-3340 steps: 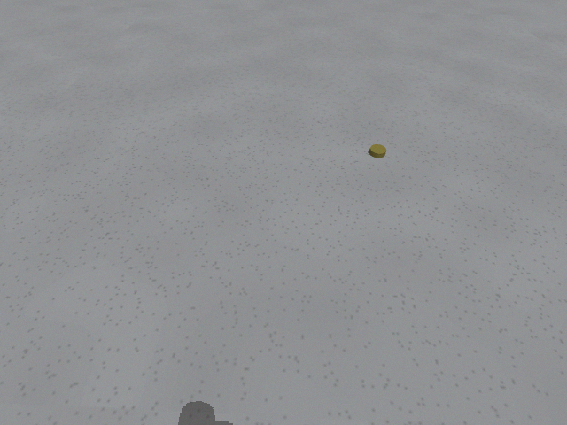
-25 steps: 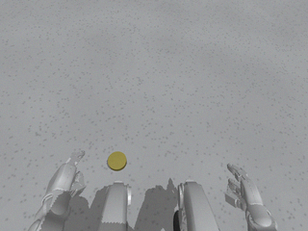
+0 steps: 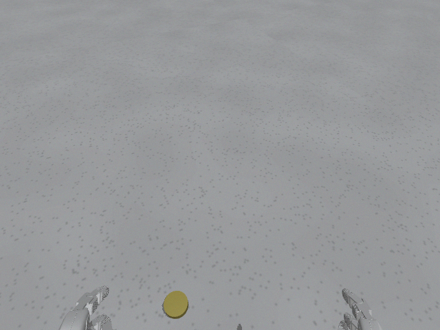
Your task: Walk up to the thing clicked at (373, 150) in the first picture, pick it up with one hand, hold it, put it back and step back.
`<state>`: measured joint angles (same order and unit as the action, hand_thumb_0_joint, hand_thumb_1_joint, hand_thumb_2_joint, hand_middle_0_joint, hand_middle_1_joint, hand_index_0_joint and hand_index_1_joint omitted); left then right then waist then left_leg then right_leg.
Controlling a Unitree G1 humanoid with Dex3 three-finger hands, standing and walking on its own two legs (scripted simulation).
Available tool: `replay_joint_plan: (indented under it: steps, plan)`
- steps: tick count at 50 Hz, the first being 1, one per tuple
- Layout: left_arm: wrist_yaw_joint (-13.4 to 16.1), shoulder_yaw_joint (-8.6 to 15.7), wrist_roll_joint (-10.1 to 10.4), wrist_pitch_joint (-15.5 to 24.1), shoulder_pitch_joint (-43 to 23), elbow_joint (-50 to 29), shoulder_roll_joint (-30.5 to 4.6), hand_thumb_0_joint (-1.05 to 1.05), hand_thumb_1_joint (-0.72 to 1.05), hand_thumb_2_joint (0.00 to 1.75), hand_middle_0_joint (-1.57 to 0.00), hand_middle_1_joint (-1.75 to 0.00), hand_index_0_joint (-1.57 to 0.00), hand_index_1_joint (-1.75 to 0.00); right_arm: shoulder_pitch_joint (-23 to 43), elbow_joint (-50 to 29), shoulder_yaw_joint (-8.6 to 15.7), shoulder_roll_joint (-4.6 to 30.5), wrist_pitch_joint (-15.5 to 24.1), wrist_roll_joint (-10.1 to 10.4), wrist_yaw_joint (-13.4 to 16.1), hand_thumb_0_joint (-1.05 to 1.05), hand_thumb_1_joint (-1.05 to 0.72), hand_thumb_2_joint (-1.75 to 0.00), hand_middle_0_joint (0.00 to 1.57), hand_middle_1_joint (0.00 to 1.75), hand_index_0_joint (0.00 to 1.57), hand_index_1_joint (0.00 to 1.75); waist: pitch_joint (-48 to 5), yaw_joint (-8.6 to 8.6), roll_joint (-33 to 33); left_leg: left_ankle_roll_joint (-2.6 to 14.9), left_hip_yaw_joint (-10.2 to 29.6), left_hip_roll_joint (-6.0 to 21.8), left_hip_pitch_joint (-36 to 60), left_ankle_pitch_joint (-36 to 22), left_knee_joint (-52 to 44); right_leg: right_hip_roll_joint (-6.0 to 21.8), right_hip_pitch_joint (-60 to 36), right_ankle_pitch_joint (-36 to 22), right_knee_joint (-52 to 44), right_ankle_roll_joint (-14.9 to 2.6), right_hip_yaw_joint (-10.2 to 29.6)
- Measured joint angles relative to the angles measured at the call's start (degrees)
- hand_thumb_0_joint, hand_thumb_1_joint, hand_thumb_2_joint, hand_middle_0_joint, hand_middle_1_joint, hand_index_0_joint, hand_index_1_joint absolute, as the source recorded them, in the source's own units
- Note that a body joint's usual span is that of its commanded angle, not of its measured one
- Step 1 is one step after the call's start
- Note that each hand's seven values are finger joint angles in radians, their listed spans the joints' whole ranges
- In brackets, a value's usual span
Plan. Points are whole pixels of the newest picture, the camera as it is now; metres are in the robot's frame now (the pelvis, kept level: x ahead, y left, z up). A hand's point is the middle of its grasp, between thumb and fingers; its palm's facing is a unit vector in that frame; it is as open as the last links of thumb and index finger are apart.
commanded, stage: home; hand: left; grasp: from above
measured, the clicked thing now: (176, 304) +0.40 +0.16 -0.69
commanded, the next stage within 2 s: none
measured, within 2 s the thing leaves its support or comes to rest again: neither
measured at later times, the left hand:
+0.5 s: hand out of the picture +0.17 +0.18 -0.03, palm faces +0.07 -0.98 -0.21, open 7.4 cm
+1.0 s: hand out of the picture +0.17 +0.19 -0.03, palm faces +0.05 -0.98 -0.20, open 7.4 cm
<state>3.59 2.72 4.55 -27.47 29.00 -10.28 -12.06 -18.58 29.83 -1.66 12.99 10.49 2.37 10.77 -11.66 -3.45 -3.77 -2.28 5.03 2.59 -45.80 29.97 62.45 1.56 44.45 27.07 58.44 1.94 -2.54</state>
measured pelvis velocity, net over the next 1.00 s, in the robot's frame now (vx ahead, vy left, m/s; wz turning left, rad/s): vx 0.01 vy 0.01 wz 0.00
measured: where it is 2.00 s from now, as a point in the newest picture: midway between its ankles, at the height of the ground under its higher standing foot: outside the picture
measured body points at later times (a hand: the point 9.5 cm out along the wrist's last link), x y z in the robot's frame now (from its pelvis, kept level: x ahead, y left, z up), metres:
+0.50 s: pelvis +0.01 +0.00 +0.01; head +0.03 +0.00 +0.46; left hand +0.16 +0.23 -0.02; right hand +0.18 -0.24 -0.05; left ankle +0.01 +0.14 -0.67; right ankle +0.02 -0.15 -0.67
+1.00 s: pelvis +0.01 +0.01 +0.01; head +0.02 +0.01 +0.46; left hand +0.16 +0.24 -0.02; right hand +0.17 -0.24 -0.05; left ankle +0.01 +0.14 -0.67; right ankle +0.02 -0.15 -0.67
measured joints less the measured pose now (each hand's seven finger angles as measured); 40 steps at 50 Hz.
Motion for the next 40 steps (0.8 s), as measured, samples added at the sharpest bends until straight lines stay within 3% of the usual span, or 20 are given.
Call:
replay_joint_plan:
  steps: [13, 40]
  plan:
    - [-2.82, -0.50, -1.20, -0.16, 0.18, 2.23, 0.10, 0.01, 0.90, 0.90, -0.20, -0.30, -0.21, -0.30, 3.26, -0.63, 0.49, 0.38, 3.58, -1.51, -0.23, 0.01, -0.90, -0.90, 0.20, 0.30, 0.20, 0.30, 1.33, 1.41, 0.95, -0.05, 0.12, -0.26, 5.34, -0.65, -3.61, 0.34, -5.43, -0.30, -3.31, 0.01, -0.36]
    - [-2.36, -0.82, -1.63, 1.02, -0.31, 1.99, -0.47, 0.01, 0.91, 0.90, -0.20, -0.30, -0.21, -0.30, 2.28, 1.75, 0.04, -0.29, 2.80, -1.97, -0.45, 0.01, -0.90, -0.90, 0.21, 0.30, 0.20, 0.30, 2.38, 1.44, 0.94, 0.42, -0.47, -0.14, 5.87, -0.31, -3.35, 0.20, -6.02, -0.57, -3.75, 0.50, 0.25]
